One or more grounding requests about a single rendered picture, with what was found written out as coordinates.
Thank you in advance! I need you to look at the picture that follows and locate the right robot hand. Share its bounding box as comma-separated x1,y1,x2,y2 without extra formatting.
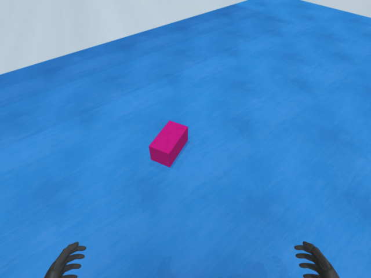
294,241,339,278

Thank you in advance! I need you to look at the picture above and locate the left robot hand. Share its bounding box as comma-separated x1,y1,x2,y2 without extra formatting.
44,242,86,278

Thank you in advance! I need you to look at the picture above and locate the carton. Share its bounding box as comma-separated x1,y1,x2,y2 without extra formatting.
149,121,188,167

